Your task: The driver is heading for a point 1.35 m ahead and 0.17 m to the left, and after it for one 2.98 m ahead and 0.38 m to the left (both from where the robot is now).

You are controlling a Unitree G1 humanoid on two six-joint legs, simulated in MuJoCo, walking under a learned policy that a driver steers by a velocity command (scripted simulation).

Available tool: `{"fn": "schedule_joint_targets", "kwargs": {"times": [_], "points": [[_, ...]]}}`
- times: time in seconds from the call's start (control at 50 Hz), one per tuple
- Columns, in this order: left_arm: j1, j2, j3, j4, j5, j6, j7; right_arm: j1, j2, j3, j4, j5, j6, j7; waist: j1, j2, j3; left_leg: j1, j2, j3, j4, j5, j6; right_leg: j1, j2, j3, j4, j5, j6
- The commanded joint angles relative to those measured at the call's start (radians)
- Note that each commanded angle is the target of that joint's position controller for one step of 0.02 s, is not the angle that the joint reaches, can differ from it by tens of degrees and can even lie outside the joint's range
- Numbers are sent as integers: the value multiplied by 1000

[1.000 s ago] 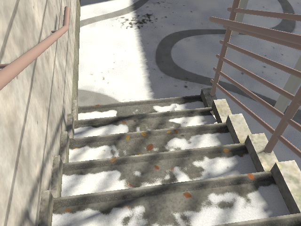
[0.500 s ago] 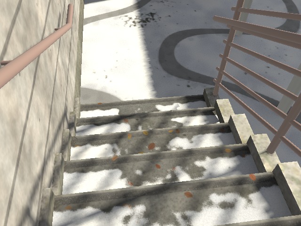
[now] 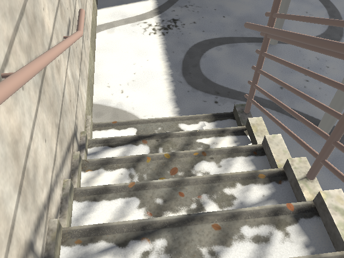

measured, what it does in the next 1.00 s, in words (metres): goes down: left foot 0.16 m lower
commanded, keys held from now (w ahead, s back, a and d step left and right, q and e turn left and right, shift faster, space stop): w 1.00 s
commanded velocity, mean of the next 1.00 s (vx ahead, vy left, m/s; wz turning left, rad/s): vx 0.42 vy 0.00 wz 0.00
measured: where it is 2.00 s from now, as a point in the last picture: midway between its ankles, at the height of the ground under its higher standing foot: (170, 192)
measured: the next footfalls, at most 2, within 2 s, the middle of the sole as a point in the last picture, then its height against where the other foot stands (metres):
left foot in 0.60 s outside the picture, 0.16 m lower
right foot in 1.12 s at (213, 243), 0.16 m lower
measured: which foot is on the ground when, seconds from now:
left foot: down 0.00-0.20, up 0.22-0.58, down 0.60-1.00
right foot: down 0.00-0.60, up 0.62-1.00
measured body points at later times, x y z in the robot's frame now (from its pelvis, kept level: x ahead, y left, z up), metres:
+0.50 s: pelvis +0.19 -0.01 -0.05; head +0.19 +0.00 +0.40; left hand +0.05 +0.14 -0.21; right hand +0.34 -0.22 -0.18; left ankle +0.35 +0.12 -0.76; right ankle +0.01 -0.11 -0.72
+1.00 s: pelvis +0.46 -0.01 -0.21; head +0.48 -0.02 +0.24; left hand +0.64 +0.17 -0.33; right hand +0.25 -0.15 -0.34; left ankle +0.33 +0.11 -0.88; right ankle +0.67 -0.17 -0.90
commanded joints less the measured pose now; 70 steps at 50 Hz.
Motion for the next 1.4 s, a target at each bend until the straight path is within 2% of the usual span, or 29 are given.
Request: {"fn": "schedule_joint_targets", "kwargs": {"times": [0.02, 0.12, 0.18, 0.2, 0.22, 0.26, 0.32, 0.36, 0.4, 0.54, 0.6, 0.62, 0.68, 0.7, 0.74, 0.78, 0.84, 0.92, 1.02, 1.08, 1.1, 1.12, 1.14, 1.16, 1.2, 1.26, 1.3, 1.38, 1.4], "points": [[38, 66, 24, -40, 15, -16, 28, 148, -81, -28, -2, -24, -12, -37, -34, 65, 172, -117, 114, -184, -243, -273, 186, -142, -37, 97, -82, -268, -119], [-53, -17, 1, -129, 29, -31, 51, 245, -71, -27, 39, 0, -6, -48, -96, 125, 137, 60, 290, -404, -294, 4, 318, -314, -6, -53, 186, -48, -75], [306, -8, 19, -43, 38, -68, 58, -42, -178, -56, -38, -37, -8, -32, 147, -22, 66, -446, 101, -115, 109, 285, 236, 364, 61, -112, 26, 145, -85], [560, 97, 37, 32, 59, -83, 71, -148, -157, -65, -99, -60, -21, -10, 244, -243, -29, -679, -89, 21, 590, 232, 127, 590, -95, 264, -126, 359, -193], [806, 105, 5, 102, 100, -83, 46, -176, 15, -23, -145, -53, -50, 19, 282, -268, -50, -917, -208, -229, 770, -175, 116, 690, -304, 747, -281, 509, -354], [564, 59, -32, 86, 93, -58, 10, -236, -33, -31, -164, -10, -58, -8, 136, 23, 173, -1019, -76, -363, 726, 70, 131, 481, -403, 648, -292, 371, -360], [148, -123, -107, -61, 88, -23, 46, -31, 62, 12, -99, -80, 1, -13, -68, 40, 142, -644, 47, -311, 516, 497, 177, -56, -242, 248, -286, 303, -221], [72, -160, -141, -123, 79, -51, 86, -68, 31, 19, -120, -91, 14, 15, -57, 15, 94, -481, 67, -247, 215, 863, 149, -216, -128, 85, -216, 308, -163], [195, -62, -142, -82, 96, -75, 82, -133, 10, 19, -147, -57, 16, 18, -27, -26, 42, -148, 1, -96, 43, 1148, 89, -418, -32, -21, -159, 142, -120], [388, 50, -109, -47, 49, -13, 48, -385, -71, 41, -237, -50, 26, 0, 61, -23, 121, -292, 14, -107, -324, 661, 60, 112, -181, 245, 112, 347, -164], [384, 49, -95, -28, 106, 23, -38, 264, -181, -18, -30, -27, -9, -12, -171, 116, -21, 482, 19, -59, -340, 1025, 133, -210, -43, 108, 719, 490, -88], [540, -61, -99, -3, 65, 18, -59, 418, -250, -35, -5, -37, 1, 12, -160, 358, -315, 936, 242, -252, -25, 1580, 368, -486, 76, 31, 1312, -379, -20], [68, 45, -64, -264, 17, -28, -21, 187, -212, -30, -14, -29, -8, 21, -166, 17, -53, 543, 365, -546, -307, 585, 393, -928, -56, 87, 1269, -147, -18], [113, 0, -75, -234, 42, -24, 5, 59, -64, 20, -48, -49, 3, 11, -80, -103, -22, 253, 314, -451, -342, 393, 351, -750, -144, 176, 1034, 69, -61], [132, -65, -93, -208, 100, 1, 16, -35, 94, 78, -76, -69, -17, -22, 14, -25, 126, -237, 171, -310, -425, 369, 294, -538, -256, 187, 608, 415, -125], [77, -23, -74, -201, 95, 10, -2, -13, 35, 86, -87, -7, -37, -29, -18, 37, 60, -395, 78, -192, -414, 347, 296, -311, -172, 44, 327, 560, -82], [112, -15, -96, -220, 100, 2, -4, 83, -78, 75, -53, -58, -43, -4, 4, 30, -19, -409, 103, -210, -232, 594, 294, -208, -136, 13, 373, 578, -9], [-236, -17, -135, -313, 111, 1, 10, 435, 53, 109, 54, -21, -32, -95, -221, -19, 28, 240, 135, -406, 56, 258, 265, -865, -244, 162, -123, 942, 46], [-259, 67, -132, -360, 92, 47, -28, 292, -43, 99, -3, -33, -24, -35, -134, 48, 152, -374, 110, -361, -40, -28, 230, -205, -148, 21, -132, 861, -2], [-232, 77, -128, -355, 69, 25, -21, 280, -96, 64, 18, -25, 4, -39, -134, 0, 132, -154, 102, -372, 153, 123, 180, -32, -128, 32, -411, 732, -26], [49, 120, -90, -238, 35, 8, -13, 239, -162, 44, 23, -60, 26, -8, -14, -39, 49, -229, 58, -289, 377, 246, 135, 280, -92, -41, -394, 816, -31], [327, 246, -35, -149, 41, -2, -9, 307, -100, 60, 73, -92, 30, 33, 89, -64, -34, -379, -12, -236, 671, 261, 55, 598, -163, -3, -357, 962, -95], [439, 318, -16, -122, 75, 12, -31, 558, 57, 72, 129, -34, 26, 62, 25, -259, -340, -553, -112, -138, 1193, -272, 11, 990, -343, 87, 12, 1439, -236], [454, 324, -16, -124, 101, 30, -47, 520, 3, 64, 70, -3, 2, 76, 46, -194, -361, -703, -84, -157, 1407, -303, 7, 952, -444, 217, 19, 1473, -280], [270, 162, -50, -174, 103, 35, -44, 212, -10, 61, -62, 21, -12, 36, 74, -40, -87, -883, -18, -259, 1268, -11, 58, 516, -480, 302, -256, 547, -275], [160, -33, -114, -181, 112, -19, -1, 132, 38, 53, -115, -4, -18, -27, -73, 31, 86, -609, 91, -314, 762, 391, 107, 21, -393, 159, -380, 501, -169], [123, -48, -124, -206, 67, -66, 39, 58, 54, 53, -118, -30, -16, -5, -59, -7, 109, -539, 77, -268, 454, 549, 116, -37, -328, 50, -473, 499, -190], [285, 9, -115, -122, 125, -56, 39, 34, 16, 36, -145, -39, 5, 16, -61, -29, 49, -622, 67, -279, 388, 590, 76, 130, -362, 25, -348, 723, -241], [299, -52, -132, -91, 134, -57, 48, -35, 39, 53, -175, -33, 7, 17, -40, 7, 83, -753, 108, -374, 253, 723, 73, 223, -381, 44, -339, 676, -211]]}}
Keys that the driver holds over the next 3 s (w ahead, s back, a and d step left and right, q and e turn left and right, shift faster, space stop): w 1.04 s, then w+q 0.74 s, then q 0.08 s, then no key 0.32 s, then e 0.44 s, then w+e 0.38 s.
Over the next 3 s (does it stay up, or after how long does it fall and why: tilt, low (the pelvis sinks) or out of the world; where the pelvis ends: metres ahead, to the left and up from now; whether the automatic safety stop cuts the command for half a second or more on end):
stays up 1.22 0.20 -0.59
